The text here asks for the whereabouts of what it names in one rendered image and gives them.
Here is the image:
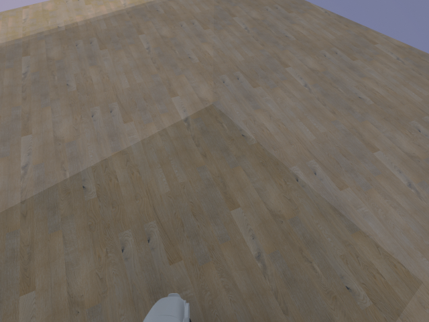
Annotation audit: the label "left robot thigh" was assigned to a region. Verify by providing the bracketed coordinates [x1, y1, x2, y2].
[143, 297, 190, 322]

